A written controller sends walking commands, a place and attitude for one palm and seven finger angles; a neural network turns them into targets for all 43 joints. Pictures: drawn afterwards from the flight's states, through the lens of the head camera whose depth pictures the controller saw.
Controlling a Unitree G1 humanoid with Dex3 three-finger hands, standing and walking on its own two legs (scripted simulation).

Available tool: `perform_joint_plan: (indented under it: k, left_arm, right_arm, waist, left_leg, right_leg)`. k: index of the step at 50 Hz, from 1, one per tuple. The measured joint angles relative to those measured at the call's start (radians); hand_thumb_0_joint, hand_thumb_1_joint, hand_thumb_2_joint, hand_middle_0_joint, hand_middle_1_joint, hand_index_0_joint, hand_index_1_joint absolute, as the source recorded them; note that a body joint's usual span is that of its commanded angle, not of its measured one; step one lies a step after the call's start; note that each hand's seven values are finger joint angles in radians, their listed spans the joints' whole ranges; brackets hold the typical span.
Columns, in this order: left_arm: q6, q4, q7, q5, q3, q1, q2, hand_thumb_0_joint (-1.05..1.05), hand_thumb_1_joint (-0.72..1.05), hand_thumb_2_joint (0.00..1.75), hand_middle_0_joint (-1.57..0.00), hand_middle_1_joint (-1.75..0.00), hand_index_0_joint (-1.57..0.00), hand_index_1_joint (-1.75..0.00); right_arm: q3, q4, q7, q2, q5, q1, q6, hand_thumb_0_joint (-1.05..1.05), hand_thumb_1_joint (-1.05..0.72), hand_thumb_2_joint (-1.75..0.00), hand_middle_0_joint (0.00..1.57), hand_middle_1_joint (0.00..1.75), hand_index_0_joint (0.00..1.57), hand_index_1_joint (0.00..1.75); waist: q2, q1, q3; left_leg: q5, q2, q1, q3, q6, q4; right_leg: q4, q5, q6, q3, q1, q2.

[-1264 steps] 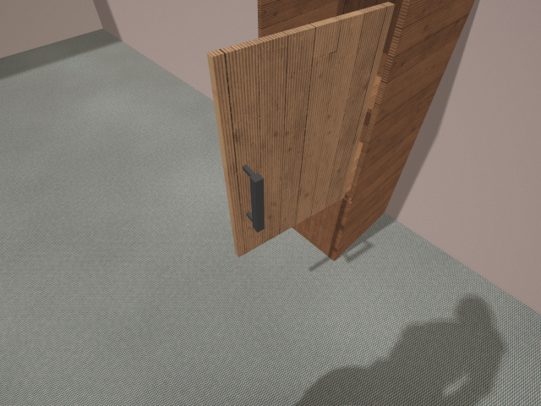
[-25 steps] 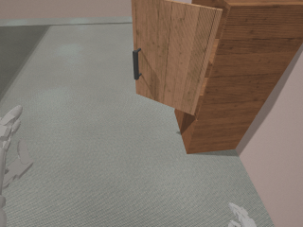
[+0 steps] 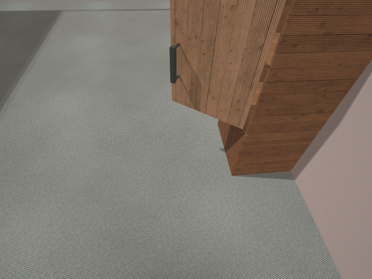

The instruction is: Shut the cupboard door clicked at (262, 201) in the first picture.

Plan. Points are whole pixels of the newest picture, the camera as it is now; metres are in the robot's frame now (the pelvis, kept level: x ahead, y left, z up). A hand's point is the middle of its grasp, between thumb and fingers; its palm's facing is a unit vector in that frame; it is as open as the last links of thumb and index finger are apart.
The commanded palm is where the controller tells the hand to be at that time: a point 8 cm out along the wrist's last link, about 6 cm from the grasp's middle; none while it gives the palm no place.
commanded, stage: let the arm hang, fingers relaxed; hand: left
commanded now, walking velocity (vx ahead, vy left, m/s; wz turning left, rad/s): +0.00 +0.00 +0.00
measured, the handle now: (175, 63) +0.99 +0.10 -0.09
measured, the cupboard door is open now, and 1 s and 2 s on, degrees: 54 54 54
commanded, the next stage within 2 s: look to check the result in 0.56 s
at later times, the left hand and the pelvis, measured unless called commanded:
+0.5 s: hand out of the picture +0.00 +0.16 -0.17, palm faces -0.01 -0.99 -0.15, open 7.4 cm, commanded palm none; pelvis +0.01 +0.01 +0.00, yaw -2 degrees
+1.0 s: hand out of the picture +0.00 +0.16 -0.17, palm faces -0.01 -0.98 -0.19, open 7.4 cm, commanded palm none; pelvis +0.02 +0.00 +0.00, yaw -2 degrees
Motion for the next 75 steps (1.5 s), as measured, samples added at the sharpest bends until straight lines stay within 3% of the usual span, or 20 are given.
perform_joint_plan:
  k: [7, 23, 65, 71, 75]
  left_arm:
    - [-0.012, 0.073, 0.008, 0.001, -0.005, 0.009, -0.025, 0.0, 0.92, 0.9, -0.2, -0.3, -0.2, -0.3]
    - [-0.029, 0.085, 0.009, 0.004, -0.012, -0.041, -0.094, 0.0, 0.91, 0.9, -0.2, -0.3, -0.2, -0.3]
    - [-0.038, 0.101, 0.013, 0.001, -0.006, -0.072, -0.067, 0.0, 0.91, 0.9, -0.2, -0.3, -0.2, -0.3]
    - [-0.025, 0.066, 0.016, 0.002, 0.014, -0.09, -0.064, 0.0, 0.91, 0.9, -0.2, -0.3, -0.2, -0.3]
    - [-0.016, 0.025, 0.015, 0.01, 0.032, -0.103, -0.059, 0.0, 0.91, 0.9, -0.2, -0.3, -0.2, -0.3]
  right_arm:
    - [-0.005, 0.047, -0.006, 0.014, 0.004, -0.012, -0.015, 0.01, -0.91, -0.9, 0.2, 0.3, 0.2, 0.3]
    - [-0.014, 0.089, -0.012, 0.036, 0.003, -0.002, -0.028, 0.0, -0.91, -0.9, 0.2, 0.3, 0.2, 0.3]
    - [-0.013, 0.1, -0.018, 0.017, 0.006, -0.048, -0.037, 0.0, -0.91, -0.9, 0.2, 0.3, 0.2, 0.3]
    - [-0.021, 0.078, -0.012, 0.019, 0.004, -0.044, -0.019, 0.0, -0.91, -0.9, 0.2, 0.3, 0.2, 0.3]
    - [-0.037, 0.055, -0.002, 0.014, 0.001, -0.04, 0.009, 0.0, -0.91, -0.9, 0.2, 0.3, 0.2, 0.3]
  waist:
    - [0.021, 0.0, -0.019]
    - [-0.012, -0.008, -0.041]
    - [-0.009, -0.006, -0.016]
    - [-0.004, -0.015, -0.004]
    - [0.006, -0.017, 0.016]
  left_leg:
    - [0.013, -0.011, 0.038, 0.027, 0.01, -0.04]
    - [0.028, -0.021, 0.056, 0.045, 0.013, -0.083]
    - [-0.004, 0.002, 0.101, 0.038, -0.02, -0.09]
    - [-0.034, -0.005, 0.049, -0.002, -0.023, -0.012]
    - [-0.161, 0.001, -0.037, -0.026, -0.03, 0.199]
  right_leg:
    - [-0.015, 0.009, 0.012, 0.025, 0.018, -0.012]
    - [-0.023, 0.013, 0.016, 0.043, 0.013, -0.021]
    - [-0.061, -0.009, -0.009, 0.039, 0.072, 0.005]
    - [0.005, -0.051, -0.012, -0.001, 0.044, -0.003]
    - [0.068, -0.096, -0.014, -0.057, 0.03, -0.008]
